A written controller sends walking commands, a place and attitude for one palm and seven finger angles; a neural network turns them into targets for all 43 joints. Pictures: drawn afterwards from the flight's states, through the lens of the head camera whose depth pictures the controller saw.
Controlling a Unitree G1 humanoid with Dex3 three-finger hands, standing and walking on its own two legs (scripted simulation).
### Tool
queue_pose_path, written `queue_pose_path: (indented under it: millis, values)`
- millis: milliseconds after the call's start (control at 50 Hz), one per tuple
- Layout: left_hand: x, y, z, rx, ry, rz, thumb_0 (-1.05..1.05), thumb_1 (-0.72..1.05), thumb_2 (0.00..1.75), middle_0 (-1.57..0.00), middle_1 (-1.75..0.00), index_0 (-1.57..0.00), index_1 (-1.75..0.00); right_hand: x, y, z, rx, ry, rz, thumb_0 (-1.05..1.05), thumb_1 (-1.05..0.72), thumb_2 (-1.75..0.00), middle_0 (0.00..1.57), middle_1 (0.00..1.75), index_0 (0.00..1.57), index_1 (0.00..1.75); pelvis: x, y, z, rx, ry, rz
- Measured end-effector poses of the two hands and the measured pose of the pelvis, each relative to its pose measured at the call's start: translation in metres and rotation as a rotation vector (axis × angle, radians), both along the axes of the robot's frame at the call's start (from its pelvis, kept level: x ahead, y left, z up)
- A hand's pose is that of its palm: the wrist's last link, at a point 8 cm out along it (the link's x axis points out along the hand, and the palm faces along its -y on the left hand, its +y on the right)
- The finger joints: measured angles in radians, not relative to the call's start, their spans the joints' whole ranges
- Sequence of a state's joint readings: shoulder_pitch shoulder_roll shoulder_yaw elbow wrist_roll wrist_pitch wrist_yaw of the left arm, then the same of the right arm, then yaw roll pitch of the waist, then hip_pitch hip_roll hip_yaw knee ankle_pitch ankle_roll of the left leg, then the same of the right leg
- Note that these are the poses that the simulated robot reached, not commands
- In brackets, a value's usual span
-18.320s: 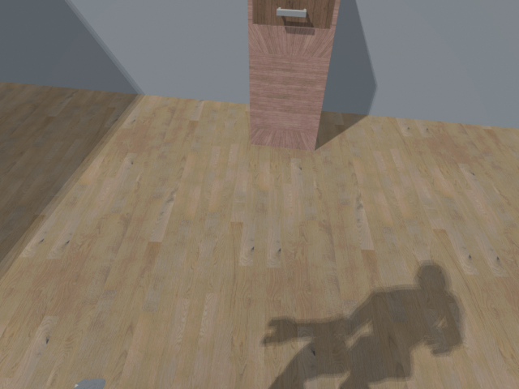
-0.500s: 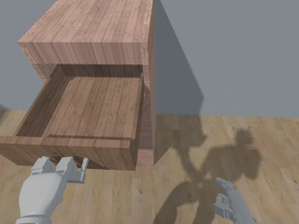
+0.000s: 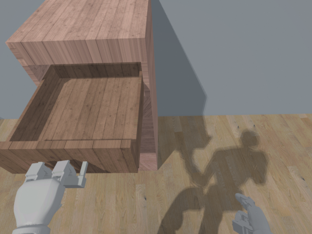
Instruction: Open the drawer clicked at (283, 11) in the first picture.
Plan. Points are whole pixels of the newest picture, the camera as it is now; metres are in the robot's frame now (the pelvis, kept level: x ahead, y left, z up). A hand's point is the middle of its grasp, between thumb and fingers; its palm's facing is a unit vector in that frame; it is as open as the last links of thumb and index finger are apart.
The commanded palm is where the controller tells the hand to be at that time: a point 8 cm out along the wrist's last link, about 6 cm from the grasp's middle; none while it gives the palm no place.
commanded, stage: open the thumb to release the handle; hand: left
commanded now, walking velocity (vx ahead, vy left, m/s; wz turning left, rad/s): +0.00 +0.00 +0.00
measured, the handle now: (59, 173) +0.24 +0.26 +0.05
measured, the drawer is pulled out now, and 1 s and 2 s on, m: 0.30 0.30 0.30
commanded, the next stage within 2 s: lift the hand off the handle in 0.44 s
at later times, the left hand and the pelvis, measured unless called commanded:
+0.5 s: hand (54, 201) +0.18 +0.25 +0.03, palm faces +0.01 -0.05 -1.00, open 12.9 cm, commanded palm +0.16 +0.26 +0.07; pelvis -0.02 -0.01 +0.01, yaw +1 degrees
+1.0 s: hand (53, 196) +0.19 +0.25 +0.04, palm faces +0.04 -0.05 -1.00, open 13.7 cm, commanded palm +0.17 +0.25 +0.10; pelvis -0.03 -0.01 +0.01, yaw +2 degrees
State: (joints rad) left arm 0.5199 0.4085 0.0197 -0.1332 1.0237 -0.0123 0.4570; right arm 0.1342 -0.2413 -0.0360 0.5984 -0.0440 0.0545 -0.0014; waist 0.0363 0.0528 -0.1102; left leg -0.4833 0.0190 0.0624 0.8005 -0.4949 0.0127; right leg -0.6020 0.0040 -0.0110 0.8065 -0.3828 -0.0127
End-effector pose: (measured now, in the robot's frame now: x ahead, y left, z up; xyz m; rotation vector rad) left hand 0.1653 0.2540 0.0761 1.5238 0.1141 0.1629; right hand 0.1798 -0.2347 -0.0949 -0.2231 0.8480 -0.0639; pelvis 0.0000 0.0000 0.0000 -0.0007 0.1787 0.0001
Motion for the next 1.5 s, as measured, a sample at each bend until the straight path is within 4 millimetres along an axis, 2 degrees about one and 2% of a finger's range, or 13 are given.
queue_pose_path:
  millis: [120,260,440,560,740,920,1340,1500]
  values:
    - [0.004,-0.002,0.002,-0.014,-0.025,0.049,0.0,0.63,0.79,-0.35,-1.3,-0.4,-1.32,0.005,0.012,0.001,0.011,-0.009,0.028,0.02,-0.91,-0.9,0.2,0.3,0.2,0.3,-0.006,-0.002,0.003,0.003,-0.026,0.014]
    - [0.004,-0.002,0.005,-0.012,0.021,0.054,0.0,0.31,0.65,-0.34,-1.27,-0.38,-1.29,0.013,0.02,0.012,0.02,-0.051,0.062,0.02,-0.91,-0.9,0.2,0.3,0.2,0.3,-0.012,-0.008,0.009,0.008,-0.06,0.019]
    - [-0.001,-0.001,0.005,-0.013,0.035,0.034,0.0,-0.23,0.41,-0.33,-1.23,-0.34,-1.23,0.011,0.01,0.018,-0.004,-0.07,0.072,0.02,-0.91,-0.9,0.2,0.3,0.2,0.3,-0.019,-0.013,0.012,0.011,-0.068,0.024]
    - [-0.001,-0.002,0.003,-0.01,0.025,0.032,0.0,-0.41,0.33,-0.31,-1.21,-0.33,-1.21,0.0,0.0,0.013,-0.019,-0.044,0.049,0.02,-0.91,-0.9,0.2,0.3,0.2,0.3,-0.022,-0.015,0.011,0.013,-0.062,0.024]
    - [0.001,-0.002,0.001,-0.005,0.017,0.037,0.0,-0.48,0.3,-0.31,-1.21,-0.32,-1.21,-0.016,-0.003,0.006,-0.023,-0.008,0.03,0.02,-0.91,-0.9,0.2,0.3,0.2,0.3,-0.026,-0.014,0.01,0.015,-0.061,0.027]
    - [0.005,-0.001,0.004,-0.007,0.022,0.025,0.0,-0.49,0.3,-0.33,-1.21,-0.33,-1.22,-0.019,0.003,0.005,-0.008,-0.013,0.029,0.02,-0.91,-0.9,0.2,0.3,0.2,0.3,-0.03,-0.013,0.011,0.015,-0.068,0.029]
    - [0.005,-0.009,0.067,-0.01,-0.044,0.003,0.0,-0.49,0.3,-0.32,-1.2,-0.36,-1.22,0.009,0.026,0.03,0.038,-0.092,0.098,0.02,-0.91,-0.9,0.2,0.3,0.2,0.3,-0.027,-0.009,0.027,0.015,-0.155,0.036]
    - [0.007,-0.005,0.084,-0.004,-0.018,-0.001,0.0,-0.49,0.3,-0.32,-1.2,-0.37,-1.23,0.015,0.032,0.035,0.045,-0.087,0.127,0.02,-0.91,-0.9,0.2,0.3,0.2,0.3,-0.025,-0.01,0.032,0.013,-0.181,0.043]
